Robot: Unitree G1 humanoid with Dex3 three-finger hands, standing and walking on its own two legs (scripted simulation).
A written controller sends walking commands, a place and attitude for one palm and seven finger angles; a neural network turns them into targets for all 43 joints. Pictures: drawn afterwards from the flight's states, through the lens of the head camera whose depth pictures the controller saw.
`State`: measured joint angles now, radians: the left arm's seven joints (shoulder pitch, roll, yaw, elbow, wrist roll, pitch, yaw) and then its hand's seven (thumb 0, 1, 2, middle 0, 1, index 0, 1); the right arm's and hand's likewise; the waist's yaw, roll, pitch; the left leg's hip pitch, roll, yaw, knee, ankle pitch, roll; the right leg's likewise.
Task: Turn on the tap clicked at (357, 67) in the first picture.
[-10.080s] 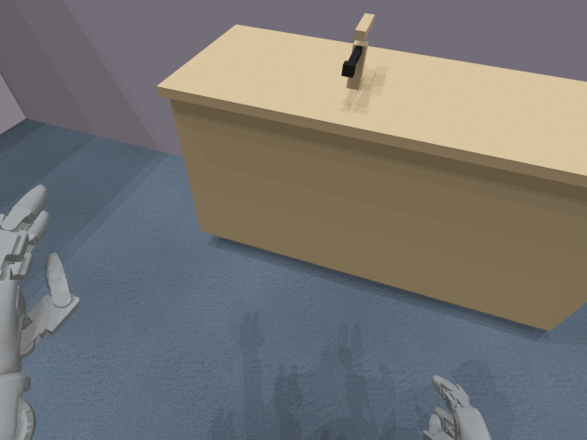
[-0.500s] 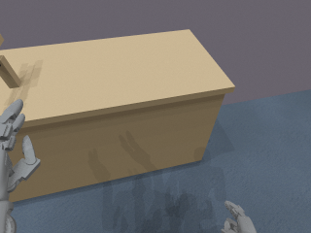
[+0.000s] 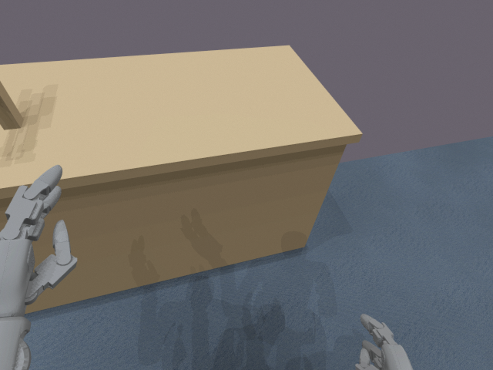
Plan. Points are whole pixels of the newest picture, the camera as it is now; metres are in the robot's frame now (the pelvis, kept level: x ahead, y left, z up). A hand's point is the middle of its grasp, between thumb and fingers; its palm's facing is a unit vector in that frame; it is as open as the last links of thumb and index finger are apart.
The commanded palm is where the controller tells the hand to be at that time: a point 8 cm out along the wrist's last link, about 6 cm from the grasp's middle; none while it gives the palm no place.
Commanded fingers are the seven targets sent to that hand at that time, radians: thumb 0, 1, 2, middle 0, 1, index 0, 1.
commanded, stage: come to a stop and stand still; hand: left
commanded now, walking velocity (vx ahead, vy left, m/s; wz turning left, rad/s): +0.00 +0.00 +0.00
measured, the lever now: out of the picture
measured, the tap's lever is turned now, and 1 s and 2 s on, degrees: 0 0 0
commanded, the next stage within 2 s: look again from close up in 0.70 s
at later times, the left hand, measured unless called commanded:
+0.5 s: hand (30, 220) +0.25 +0.29 +0.16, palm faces +0.44 -0.83 -0.34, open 7.5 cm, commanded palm +0.18 +0.32 +0.18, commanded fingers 0.00 0.90 0.90 -0.20 -0.30 -0.20 -0.30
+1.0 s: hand (39, 225) +0.24 +0.27 +0.16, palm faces +0.46 -0.82 -0.34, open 7.5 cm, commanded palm +0.18 +0.30 +0.18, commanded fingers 0.00 0.90 0.90 -0.20 -0.30 -0.20 -0.30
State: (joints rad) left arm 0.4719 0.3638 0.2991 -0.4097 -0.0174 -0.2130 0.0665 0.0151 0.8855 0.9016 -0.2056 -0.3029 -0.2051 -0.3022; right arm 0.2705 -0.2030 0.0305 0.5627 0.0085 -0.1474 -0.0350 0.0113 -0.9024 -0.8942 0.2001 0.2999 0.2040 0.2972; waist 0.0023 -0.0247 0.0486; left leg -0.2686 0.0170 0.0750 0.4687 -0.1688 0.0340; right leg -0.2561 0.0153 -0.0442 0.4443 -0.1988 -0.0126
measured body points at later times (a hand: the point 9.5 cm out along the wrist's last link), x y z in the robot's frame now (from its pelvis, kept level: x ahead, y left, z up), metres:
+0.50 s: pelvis +0.04 +0.03 +0.00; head +0.06 +0.06 +0.45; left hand +0.22 +0.34 +0.17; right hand +0.24 -0.16 -0.06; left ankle +0.06 +0.10 -0.74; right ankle +0.06 -0.11 -0.74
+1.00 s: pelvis +0.04 +0.01 +0.01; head +0.04 +0.02 +0.45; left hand +0.21 +0.32 +0.18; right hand +0.23 -0.20 -0.07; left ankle +0.06 +0.10 -0.74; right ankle +0.06 -0.11 -0.74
